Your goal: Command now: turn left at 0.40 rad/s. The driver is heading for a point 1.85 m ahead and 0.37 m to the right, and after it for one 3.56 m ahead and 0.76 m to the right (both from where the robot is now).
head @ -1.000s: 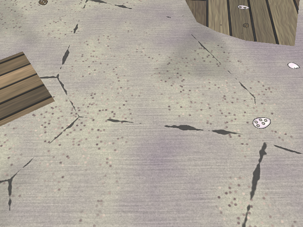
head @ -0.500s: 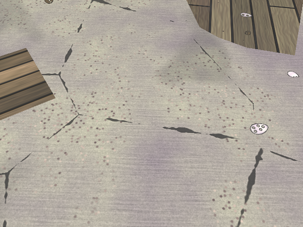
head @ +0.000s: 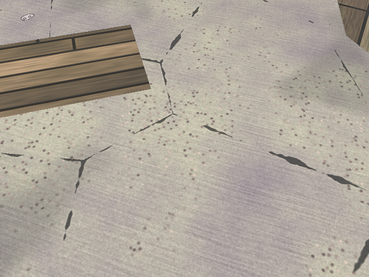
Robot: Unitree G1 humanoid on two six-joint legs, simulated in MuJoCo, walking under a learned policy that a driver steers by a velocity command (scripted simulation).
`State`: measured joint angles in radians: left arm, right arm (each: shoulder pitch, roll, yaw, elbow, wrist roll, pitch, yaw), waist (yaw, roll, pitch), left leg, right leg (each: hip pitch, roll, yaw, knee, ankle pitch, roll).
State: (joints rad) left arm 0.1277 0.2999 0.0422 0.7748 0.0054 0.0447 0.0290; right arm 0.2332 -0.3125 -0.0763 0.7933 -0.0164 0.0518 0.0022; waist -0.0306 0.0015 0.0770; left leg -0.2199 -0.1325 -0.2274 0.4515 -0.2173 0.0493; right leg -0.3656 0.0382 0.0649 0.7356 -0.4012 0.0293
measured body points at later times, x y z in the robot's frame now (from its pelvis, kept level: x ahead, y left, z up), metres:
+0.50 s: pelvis -0.01 -0.01 +0.00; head +0.03 -0.01 +0.45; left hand +0.10 +0.27 -0.13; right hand +0.07 -0.31 -0.12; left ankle -0.01 +0.10 -0.73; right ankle +0.02 -0.12 -0.74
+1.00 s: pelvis -0.02 +0.00 +0.00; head +0.01 -0.01 +0.45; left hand +0.22 +0.18 -0.12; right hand -0.08 -0.28 -0.13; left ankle +0.00 +0.10 -0.74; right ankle -0.08 -0.09 -0.73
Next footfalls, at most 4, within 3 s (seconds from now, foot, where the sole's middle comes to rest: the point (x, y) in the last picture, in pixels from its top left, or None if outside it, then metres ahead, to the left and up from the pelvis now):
0.06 right None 0.06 -0.11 -0.78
0.52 left None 0.04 0.08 -0.78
1.02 right None -0.04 -0.10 -0.78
1.50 left None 0.27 -0.02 -0.78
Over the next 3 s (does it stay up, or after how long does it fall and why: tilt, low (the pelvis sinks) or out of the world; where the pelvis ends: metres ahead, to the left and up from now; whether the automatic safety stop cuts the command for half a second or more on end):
stays up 0.68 -0.21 0.00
